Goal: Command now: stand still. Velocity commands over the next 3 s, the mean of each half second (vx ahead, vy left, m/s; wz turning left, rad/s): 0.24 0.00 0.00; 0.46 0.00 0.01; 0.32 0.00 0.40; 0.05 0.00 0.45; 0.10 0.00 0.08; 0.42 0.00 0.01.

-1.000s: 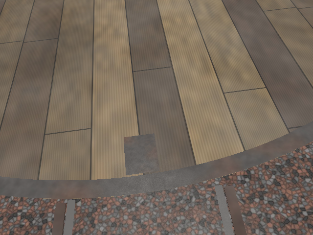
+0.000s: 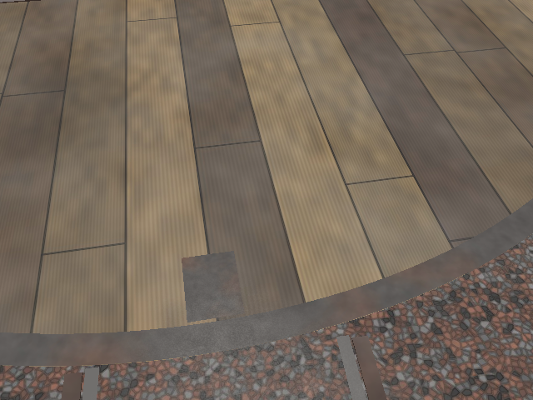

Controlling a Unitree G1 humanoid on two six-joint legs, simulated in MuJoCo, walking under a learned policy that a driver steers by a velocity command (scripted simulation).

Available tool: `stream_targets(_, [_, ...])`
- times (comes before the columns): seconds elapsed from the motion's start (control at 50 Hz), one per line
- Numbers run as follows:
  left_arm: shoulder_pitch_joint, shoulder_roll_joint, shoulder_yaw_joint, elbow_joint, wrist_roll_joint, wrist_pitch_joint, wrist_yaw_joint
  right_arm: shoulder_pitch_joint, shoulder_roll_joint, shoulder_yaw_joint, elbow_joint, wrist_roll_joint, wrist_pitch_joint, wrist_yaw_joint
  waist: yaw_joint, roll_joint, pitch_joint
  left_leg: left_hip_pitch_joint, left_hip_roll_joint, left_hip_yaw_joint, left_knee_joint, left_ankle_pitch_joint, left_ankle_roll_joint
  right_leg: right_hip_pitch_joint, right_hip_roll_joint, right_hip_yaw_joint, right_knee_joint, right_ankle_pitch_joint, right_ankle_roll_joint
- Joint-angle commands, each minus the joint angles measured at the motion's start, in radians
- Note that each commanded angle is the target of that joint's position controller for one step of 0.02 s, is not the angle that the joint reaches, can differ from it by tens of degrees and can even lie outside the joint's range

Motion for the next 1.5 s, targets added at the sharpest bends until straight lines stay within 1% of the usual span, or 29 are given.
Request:
stream_targets(0.02, [0.046, 0.086, 0.010, -0.001, 0.000, -0.005, 0.004, 0.041, -0.089, -0.011, -0.009, 0.000, -0.007, -0.004, 0.000, 0.013, 0.029, -0.036, 0.125, -0.116, -0.072, 0.061, 0.024, -0.023, -0.113, 0.096, -0.050, 0.065, -0.022])
stream_targets(0.08, [0.057, 0.075, 0.007, 0.012, 0.001, -0.005, 0.006, 0.061, -0.082, -0.009, 0.004, -0.001, -0.007, -0.005, -0.002, 0.016, 0.011, -0.032, 0.117, -0.117, -0.080, -0.022, 0.026, -0.019, -0.104, 0.087, -0.047, 0.000, -0.024])
stream_targets(0.14, [0.043, 0.089, 0.019, -0.006, 0.012, 0.002, 0.000, 0.095, -0.137, -0.036, 0.004, -0.005, 0.008, -0.001, -0.020, 0.074, 0.064, -0.075, 0.125, -0.194, -0.109, -0.468, 0.086, -0.148, -0.025, 0.028, 0.081, -0.336, -0.053])
stream_targets(0.22, [-0.040, 0.050, 0.016, -0.070, 0.034, -0.024, -0.024, 0.183, -0.151, -0.062, 0.020, -0.012, 0.002, 0.003, -0.053, 0.130, 0.154, -0.069, 0.341, -0.465, -0.269, -0.593, 0.218, -0.345, -0.055, -0.073, 0.391, -0.249, -0.044])
stream_targets(0.32, [-0.022, 0.050, 0.031, -0.101, 0.014, -0.063, -0.044, 0.119, -0.152, -0.077, -0.008, -0.007, -0.031, 0.012, 0.004, 0.110, 0.112, -0.114, 0.253, -0.273, -0.208, -0.350, 0.168, -0.204, -0.060, -0.112, 0.265, -0.217, -0.044])
stream_targets(0.36, [0.118, 0.034, 0.038, -0.051, 0.007, -0.066, -0.039, 0.085, -0.147, -0.080, -0.022, 0.000, -0.032, 0.014, 0.062, 0.075, 0.093, -0.269, 0.187, -0.186, -0.097, -0.339, 0.142, 0.069, -0.003, -0.166, 0.097, -0.102, -0.044])
stream_targets(0.38, [0.207, 0.059, 0.049, -0.024, 0.011, -0.071, -0.031, 0.076, -0.120, -0.073, -0.035, -0.007, -0.039, 0.016, 0.092, 0.015, 0.071, -0.370, 0.146, -0.138, 0.023, -0.324, 0.120, 0.217, -0.036, -0.100, 0.046, -0.139, -0.048])
stream_targets(0.4, [0.328, 0.143, 0.069, -0.010, 0.026, -0.080, -0.020, 0.045, -0.044, -0.051, -0.069, -0.003, -0.050, 0.026, 0.138, -0.203, 0.027, -0.500, 0.031, 0.005, 0.345, -0.284, 0.071, 0.325, -0.274, 0.264, -0.143, -0.409, -0.093])
stream_targets(0.42, [0.419, 0.219, 0.089, 0.023, 0.016, -0.071, -0.022, 0.022, -0.060, -0.056, -0.108, -0.018, -0.055, 0.034, 0.135, -0.293, 0.043, -0.644, -0.023, 0.062, 0.577, -0.362, 0.066, 0.316, -0.437, 0.578, -0.254, -0.596, -0.183])
stream_targets(0.44, [0.322, 0.166, 0.078, -0.001, 0.017, -0.067, -0.022, -0.009, -0.111, -0.067, -0.113, -0.040, -0.056, 0.042, 0.077, -0.127, 0.120, -0.667, 0.054, -0.002, 0.708, -0.285, 0.077, 0.216, -0.432, 0.550, -0.244, -0.607, -0.196])
stream_targets(0.52, [0.175, 0.087, 0.053, -0.059, 0.009, -0.101, -0.026, 0.004, -0.079, -0.065, -0.092, -0.032, -0.062, 0.071, -0.009, -0.041, 0.099, -0.582, 0.122, 0.008, 0.697, -0.023, 0.035, 0.137, -0.281, 0.220, -0.257, -0.117, -0.141])
stream_targets(0.6, [0.282, 0.070, 0.041, -0.019, 0.006, -0.112, -0.022, -0.103, -0.063, -0.063, -0.137, -0.028, -0.042, 0.070, 0.004, -0.063, 0.079, -0.625, 0.105, 0.073, 0.653, 0.036, 0.002, 0.185, -0.239, 0.072, -0.209, 0.322, -0.141])
stream_targets(0.72, [0.305, 0.081, 0.034, -0.010, 0.009, -0.113, -0.013, -0.329, -0.038, -0.039, -0.238, -0.010, -0.039, 0.067, 0.036, -0.097, 0.119, -0.484, 0.049, 0.149, 0.297, 0.138, 0.018, 0.146, -0.221, -0.009, -0.213, 0.534, -0.139])
stream_targets(0.78, [0.271, 0.109, 0.041, -0.010, 0.010, -0.117, -0.008, -0.252, -0.079, -0.053, -0.233, -0.010, -0.046, 0.051, -0.020, -0.103, 0.065, -0.328, 0.003, 0.156, 0.229, 0.107, 0.078, 0.210, -0.250, -0.035, -0.094, 0.850, -0.125])
stream_targets(0.82, [0.237, 0.132, 0.050, -0.016, 0.011, -0.109, -0.006, -0.002, -0.123, -0.079, -0.155, -0.009, -0.060, 0.035, -0.126, -0.094, -0.067, -0.082, -0.036, 0.145, 0.166, 0.093, 0.118, 0.224, -0.240, -0.056, 0.196, 0.962, -0.105])
stream_targets(0.84, [0.227, 0.130, 0.050, -0.024, 0.006, -0.106, -0.009, 0.146, -0.156, -0.096, -0.110, -0.022, -0.067, 0.025, -0.185, -0.070, -0.142, 0.131, 0.029, 0.080, 0.127, 0.081, 0.143, 0.097, -0.208, -0.072, 0.412, 0.770, -0.095])
stream_targets(0.86, [0.278, 0.053, 0.034, -0.054, -0.007, -0.104, -0.019, 0.268, -0.253, -0.121, -0.096, -0.048, -0.068, 0.018, -0.178, 0.085, -0.265, 0.369, 0.304, -0.271, 0.104, -0.086, 0.214, -0.150, -0.110, -0.123, 0.765, 0.279, -0.075])
stream_targets(0.88, [0.343, 0.041, 0.045, -0.047, -0.019, -0.100, -0.028, 0.226, -0.258, -0.125, -0.102, -0.029, -0.054, 0.034, -0.117, 0.195, -0.327, 0.444, 0.458, -0.725, -0.074, -0.152, 0.328, -0.395, 0.045, -0.045, 1.050, -0.324, -0.063])
stream_targets(0.92, [0.158, 0.092, 0.060, -0.098, 0.011, -0.099, -0.031, 0.017, -0.146, -0.099, -0.135, 0.004, -0.061, 0.044, -0.060, 0.030, -0.052, 0.151, 0.385, -0.485, -0.158, -0.236, 0.276, -0.487, -0.080, 0.002, 1.018, -0.152, -0.083])
stream_targets(0.96, [0.119, 0.064, 0.063, -0.112, 0.027, -0.089, -0.037, 0.000, -0.068, -0.074, -0.113, -0.004, -0.081, 0.040, 0.002, 0.005, 0.034, -0.042, 0.293, -0.317, -0.200, -0.030, 0.215, -0.394, -0.136, 0.000, 0.887, -0.098, -0.072])
stream_targets(1.04, [0.080, 0.034, 0.062, -0.142, 0.039, -0.057, -0.050, 0.097, -0.094, -0.070, -0.073, -0.002, -0.101, 0.030, 0.035, 0.031, 0.037, -0.087, 0.222, -0.196, -0.216, 0.189, 0.212, -0.383, -0.151, -0.046, 0.739, -0.062, -0.018])
stream_targets(1.14, [-0.178, 0.056, 0.062, -0.247, 0.026, -0.049, -0.054, 0.190, -0.113, -0.072, -0.076, 0.002, -0.091, 0.029, -0.025, 0.046, 0.074, -0.031, 0.183, -0.176, -0.229, 0.266, 0.188, -0.492, -0.142, -0.082, 0.467, 0.119, 0.044])
stream_targets(1.26, [-0.298, 0.054, 0.050, -0.311, 0.004, -0.056, -0.031, 0.275, -0.125, -0.076, -0.081, -0.011, -0.065, 0.015, -0.074, 0.106, 0.013, 0.090, 0.147, -0.149, -0.001, 0.757, 0.127, -0.418, -0.039, -0.103, 0.306, 0.150, 0.035])
stream_targets(1.34, [-0.072, 0.129, 0.072, -0.263, 0.006, -0.087, -0.008, 0.170, -0.157, -0.094, -0.135, -0.006, -0.060, 0.008, 0.037, 0.104, -0.065, 0.064, 0.103, -0.192, 0.270, 0.738, 0.065, -0.101, -0.017, -0.065, 0.053, 0.212, -0.013])
stream_targets(1.36, [0.050, 0.183, 0.086, -0.248, 0.029, -0.105, 0.001, 0.151, -0.129, -0.088, -0.170, 0.017, -0.068, 0.012, 0.078, 0.044, -0.164, -0.077, 0.062, -0.183, 0.469, 0.499, 0.041, 0.143, -0.161, 0.026, 0.058, 0.477, -0.048])
stream_targets(1.38, [0.100, 0.262, 0.098, -0.271, 0.047, -0.104, -0.001, 0.250, -0.039, -0.077, -0.205, 0.044, -0.064, -0.002, 0.034, -0.177, -0.332, -0.299, -0.077, -0.066, 0.775, -0.365, 0.020, 0.420, -0.510, 0.284, 0.199, 1.106, -0.138])
stream_targets(1.4, [0.076, 0.251, 0.103, -0.290, 0.012, -0.083, -0.014, 0.361, -0.107, -0.095, -0.187, 0.046, -0.041, -0.019, 0.005, -0.204, -0.472, -0.347, -0.075, -0.059, 0.952, -0.496, 0.020, 0.421, -0.588, 0.423, 0.184, 1.119, -0.253])
stream_targets(1.44, [-0.083, 0.096, 0.066, -0.339, 0.003, -0.063, -0.007, 0.223, -0.134, -0.109, -0.184, -0.006, -0.006, -0.006, -0.017, -0.047, -0.234, -0.404, 0.006, -0.050, 0.961, -0.333, -0.010, 0.148, -0.443, 0.246, 0.058, 0.671, -0.220])
stream_targets(1.5, [-0.084, 0.095, 0.060, -0.320, 0.014, -0.055, 0.015, 0.162, -0.097, -0.113, -0.212, -0.028, 0.033, 0.029, -0.043, -0.102, -0.093, -0.356, 0.036, -0.026, 0.895, -0.242, -0.050, -0.061, -0.330, 0.047, -0.024, 0.577, -0.179])
Next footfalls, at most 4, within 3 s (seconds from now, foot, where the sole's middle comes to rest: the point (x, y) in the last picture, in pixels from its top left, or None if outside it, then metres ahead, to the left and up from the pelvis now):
0.84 left None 0.46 0.03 -0.78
1.36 right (316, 319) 0.75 -0.11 -0.78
1.82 left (247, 370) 0.60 0.08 -0.78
2.20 right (318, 346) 0.67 -0.11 -0.78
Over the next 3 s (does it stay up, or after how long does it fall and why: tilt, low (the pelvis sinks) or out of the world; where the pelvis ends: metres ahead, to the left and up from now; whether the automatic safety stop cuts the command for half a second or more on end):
stays up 0.82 0.09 -0.03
